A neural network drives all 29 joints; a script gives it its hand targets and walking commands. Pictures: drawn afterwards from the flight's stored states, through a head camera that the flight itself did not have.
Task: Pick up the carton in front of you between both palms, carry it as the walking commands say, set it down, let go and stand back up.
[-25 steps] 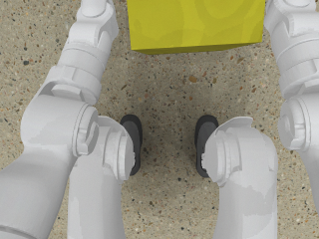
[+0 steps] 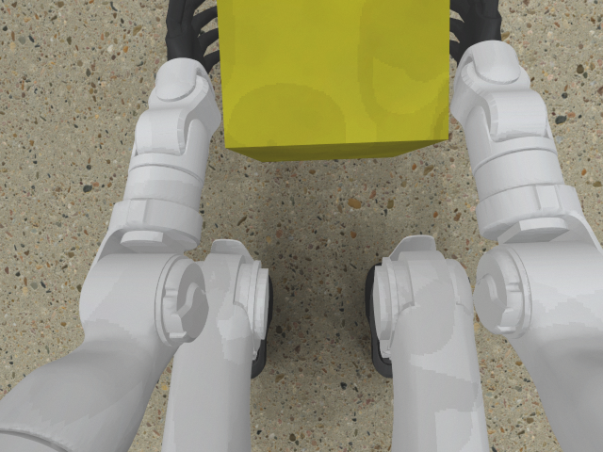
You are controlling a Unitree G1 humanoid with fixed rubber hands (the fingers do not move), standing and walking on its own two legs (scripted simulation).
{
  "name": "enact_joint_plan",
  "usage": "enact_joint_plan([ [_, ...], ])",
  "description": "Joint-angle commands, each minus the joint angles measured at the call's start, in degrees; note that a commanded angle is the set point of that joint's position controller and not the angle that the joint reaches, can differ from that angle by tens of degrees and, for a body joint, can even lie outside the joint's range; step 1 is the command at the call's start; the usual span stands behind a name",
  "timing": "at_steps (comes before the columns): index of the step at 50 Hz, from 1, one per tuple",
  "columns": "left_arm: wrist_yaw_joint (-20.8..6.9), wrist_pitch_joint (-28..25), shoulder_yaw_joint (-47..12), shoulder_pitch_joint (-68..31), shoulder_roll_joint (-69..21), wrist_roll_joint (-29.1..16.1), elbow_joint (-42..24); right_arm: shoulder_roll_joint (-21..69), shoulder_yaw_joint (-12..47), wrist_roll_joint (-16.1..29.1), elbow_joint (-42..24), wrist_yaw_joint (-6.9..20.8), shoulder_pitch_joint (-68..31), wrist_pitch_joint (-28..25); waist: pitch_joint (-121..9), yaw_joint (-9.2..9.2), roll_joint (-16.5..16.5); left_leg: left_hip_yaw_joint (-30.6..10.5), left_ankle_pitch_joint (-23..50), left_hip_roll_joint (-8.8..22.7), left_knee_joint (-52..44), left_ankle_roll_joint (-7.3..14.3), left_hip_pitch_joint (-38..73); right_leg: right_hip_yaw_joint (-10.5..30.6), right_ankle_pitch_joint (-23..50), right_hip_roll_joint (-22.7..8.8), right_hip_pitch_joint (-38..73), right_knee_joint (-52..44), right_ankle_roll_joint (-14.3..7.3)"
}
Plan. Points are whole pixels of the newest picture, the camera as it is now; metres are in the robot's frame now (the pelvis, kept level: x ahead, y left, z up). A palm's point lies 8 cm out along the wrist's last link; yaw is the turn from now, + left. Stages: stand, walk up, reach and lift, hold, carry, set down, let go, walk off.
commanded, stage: reach and lift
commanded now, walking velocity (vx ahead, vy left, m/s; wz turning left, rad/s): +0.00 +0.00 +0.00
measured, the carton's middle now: (328, 72) +0.53 -0.03 -0.18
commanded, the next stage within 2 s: none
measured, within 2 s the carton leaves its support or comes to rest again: neither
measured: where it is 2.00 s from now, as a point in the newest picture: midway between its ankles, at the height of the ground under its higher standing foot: (318, 339)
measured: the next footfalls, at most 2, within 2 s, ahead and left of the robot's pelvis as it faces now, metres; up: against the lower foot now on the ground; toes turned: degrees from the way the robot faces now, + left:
none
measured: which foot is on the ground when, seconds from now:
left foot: down 0.00-1.00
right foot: down 0.00-1.00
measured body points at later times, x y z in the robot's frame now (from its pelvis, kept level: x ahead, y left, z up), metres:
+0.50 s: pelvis +0.00 +0.01 +0.13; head +0.25 -0.01 +0.50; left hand +0.50 +0.12 +0.07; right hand +0.49 -0.19 +0.06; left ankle +0.11 +0.13 -0.34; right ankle +0.11 -0.12 -0.34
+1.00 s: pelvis +0.05 +0.01 +0.26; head +0.18 -0.01 +0.69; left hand +0.46 +0.13 +0.23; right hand +0.44 -0.18 +0.23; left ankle +0.11 +0.13 -0.34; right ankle +0.11 -0.12 -0.34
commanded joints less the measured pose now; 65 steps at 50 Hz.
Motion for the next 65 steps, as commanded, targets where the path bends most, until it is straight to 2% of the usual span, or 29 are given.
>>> enact_joint_plan([
  [1, -17.73, 1.17, -28.19, -42.64, -62.75, -4.02, -13.39, 65.84, 20.11, 2.81, -15.47, 17.52, -33.69, 0.88, -84.87, -3.67, -7.26, 9.72, 19.19, -5.70, -12.92, 2.52, 30.05, -6.78, 27.82, 5.68, 54.52, -14.95, 1.05],
  [3, -17.65, 2.11, -25.46, -40.79, -62.40, -0.71, -10.29, 67.92, 18.14, 0.87, -11.02, 18.12, -30.65, 2.43, -77.38, -2.09, -7.01, 9.93, 13.18, -5.72, -15.57, 3.03, 29.29, -6.81, 19.39, 5.81, 48.23, -18.39, 1.06],
  [7, -17.57, 4.00, -15.60, -35.89, -60.83, 7.38, -1.44, 68.48, 11.53, -3.67, -3.29, 20.05, -29.09, 4.13, -63.04, 1.82, -6.70, 9.08, 5.30, -5.31, -21.82, 4.31, 28.96, -6.41, 6.57, 6.21, 38.44, -24.07, 0.42],
  [9, -17.56, 4.33, -11.97, -35.11, -60.29, 10.10, 0.43, 67.65, 8.41, -5.89, -1.28, 20.69, -29.15, 4.36, -61.57, 2.58, -6.75, 8.68, 4.52, -5.20, -24.18, 4.53, 30.24, -6.38, 4.13, 6.60, 37.34, -26.21, 0.12],
  [10, -17.66, 4.40, -11.24, -35.16, -60.64, 10.69, 0.60, 67.42, 7.20, -6.82, -0.78, 20.87, -29.10, 4.36, -62.14, 2.26, -6.68, 8.46, 4.57, -5.19, -25.19, 4.49, 31.16, -6.45, 3.99, 6.75, 37.92, -27.12, -0.02],
  [16, -19.17, 5.52, -13.56, -34.85, -65.99, 10.07, -0.94, 67.47, 4.11, -10.48, -1.23, 21.18, -27.06, 4.70, -68.40, -1.83, -3.90, 7.69, 5.32, -5.65, -30.69, 3.22, 37.18, -7.04, 6.34, 6.75, 44.22, -31.92, -0.85],
  [20, -19.82, 6.46, -18.01, -32.73, -69.27, 8.36, -3.92, 69.69, 6.98, -9.34, -4.84, 21.64, -25.03, 5.32, -74.31, -2.90, -2.11, 7.45, 8.29, -5.71, -33.75, 2.59, 43.14, -7.23, 10.09, 6.73, 49.75, -34.16, -0.91],
  [25, -20.00, 7.20, -24.26, -28.14, -71.74, 5.83, -8.37, 72.83, 13.55, -5.80, -10.48, 22.05, -21.70, 6.18, -79.27, -2.24, -1.95, 6.83, 13.56, -5.75, -36.86, 2.19, 49.96, -6.89, 15.57, 7.01, 56.79, -36.67, -0.32],
  [31, -20.12, 7.43, -28.07, -20.72, -72.86, 4.48, -10.02, 76.10, 18.86, -3.56, -13.14, 21.82, -15.52, 6.75, -76.04, -0.78, -3.76, 5.77, 15.47, -5.81, -41.38, 2.49, 54.66, -5.80, 17.77, 7.32, 63.42, -41.48, 0.47],
  [37, -20.57, 6.88, -28.20, -13.38, -73.18, 4.91, -8.87, 78.09, 19.35, -4.54, -12.41, 20.90, -8.48, 6.27, -68.56, -0.36, -4.77, 4.67, 15.01, -5.70, -47.28, 2.91, 58.84, -4.27, 17.59, 7.33, 69.80, -48.01, 0.52],
  [48, -21.40, 5.67, -28.53, -1.65, -73.77, 6.64, -8.49, 79.80, 19.50, -6.92, -12.80, 19.68, 3.14, 4.69, -57.78, -0.23, -4.17, 2.15, 16.39, -4.65, -59.70, 3.62, 71.05, -1.41, 19.11, 6.81, 83.43, -60.28, -0.34],
  [56, -21.76, 5.79, -30.70, 7.20, -74.10, 7.33, -10.38, 80.28, 22.07, -7.10, -15.40, 19.62, 11.14, 4.60, -51.14, 0.29, -3.77, 0.16, 20.28, -3.53, -69.57, 4.02, 83.46, 0.24, 22.52, 6.07, 94.75, -69.69, -0.76],
  [65, -22.47, 7.95, -33.62, 16.68, -73.80, 7.44, -13.65, 79.93, 24.52, -7.05, -19.28, 19.77, 20.08, 6.51, -42.29, 0.39, -3.67, -1.64, 27.69, -2.08, -81.44, 4.36, 98.76, 1.71, 29.51, 5.00, 108.13, -81.24, -1.16],
])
